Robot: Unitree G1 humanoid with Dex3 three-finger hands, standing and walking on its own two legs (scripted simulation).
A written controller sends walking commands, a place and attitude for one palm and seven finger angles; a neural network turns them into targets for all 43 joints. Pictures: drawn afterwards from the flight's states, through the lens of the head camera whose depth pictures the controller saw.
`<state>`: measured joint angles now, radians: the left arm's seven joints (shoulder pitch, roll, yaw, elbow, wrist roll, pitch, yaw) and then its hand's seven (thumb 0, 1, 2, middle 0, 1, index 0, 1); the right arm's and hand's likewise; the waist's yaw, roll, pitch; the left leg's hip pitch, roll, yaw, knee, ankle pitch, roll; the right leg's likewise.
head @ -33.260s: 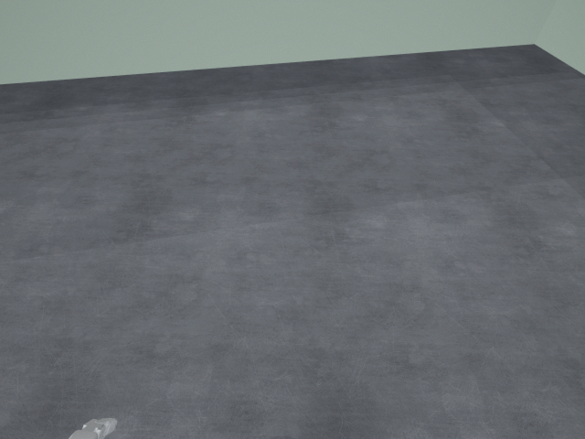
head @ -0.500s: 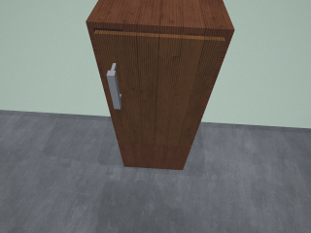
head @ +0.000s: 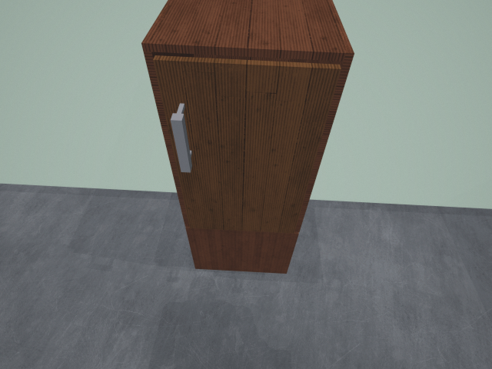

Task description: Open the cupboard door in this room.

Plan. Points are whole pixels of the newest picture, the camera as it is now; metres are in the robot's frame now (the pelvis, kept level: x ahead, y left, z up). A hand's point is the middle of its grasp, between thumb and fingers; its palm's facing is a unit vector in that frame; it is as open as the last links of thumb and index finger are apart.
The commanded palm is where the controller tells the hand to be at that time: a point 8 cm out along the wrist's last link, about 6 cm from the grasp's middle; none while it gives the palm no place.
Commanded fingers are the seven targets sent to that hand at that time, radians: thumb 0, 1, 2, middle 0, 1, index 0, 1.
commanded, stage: come to a stop and stand still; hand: left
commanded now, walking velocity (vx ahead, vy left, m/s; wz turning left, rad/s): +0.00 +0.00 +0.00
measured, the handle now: (184, 138) +0.57 +0.19 +0.03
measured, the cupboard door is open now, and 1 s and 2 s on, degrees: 0 0 0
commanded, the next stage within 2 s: look again from close up in 0.10 s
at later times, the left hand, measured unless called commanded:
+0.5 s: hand out of the picture +0.01 +0.20 -0.17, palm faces +0.01 -0.98 -0.21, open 7.4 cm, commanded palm none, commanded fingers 0.00 0.90 0.90 -0.20 -0.30 -0.20 -0.30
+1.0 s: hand (116, 311) +0.20 +0.22 +0.00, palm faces +0.19 -0.98 -0.05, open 7.7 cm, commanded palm +0.11 +0.27 -0.05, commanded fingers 0.00 0.62 0.78 -0.22 -0.48 -0.22 -0.48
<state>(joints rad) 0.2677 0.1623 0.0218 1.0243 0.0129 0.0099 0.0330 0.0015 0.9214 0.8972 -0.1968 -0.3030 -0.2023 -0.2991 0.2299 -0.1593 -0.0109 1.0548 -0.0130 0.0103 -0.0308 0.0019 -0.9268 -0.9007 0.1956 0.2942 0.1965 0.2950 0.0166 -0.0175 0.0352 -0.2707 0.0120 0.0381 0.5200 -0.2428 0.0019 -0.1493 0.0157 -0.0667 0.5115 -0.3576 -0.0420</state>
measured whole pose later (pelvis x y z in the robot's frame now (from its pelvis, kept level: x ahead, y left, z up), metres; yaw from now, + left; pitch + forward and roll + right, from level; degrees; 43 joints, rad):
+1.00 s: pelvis -0.02 +0.03 -0.02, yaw +1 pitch +6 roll +0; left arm 0.37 0.16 0.12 0.15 -0.18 -0.30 -0.03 0.01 0.82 0.86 -0.20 -0.36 -0.21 -0.36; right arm 0.23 -0.22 -0.03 0.71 0.01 -0.24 -0.03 0.01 -0.91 -0.90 0.20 0.29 0.20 0.30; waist -0.03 0.01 -0.10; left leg -0.54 -0.03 0.05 0.74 -0.30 0.04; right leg -0.45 -0.02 -0.06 0.77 -0.42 -0.01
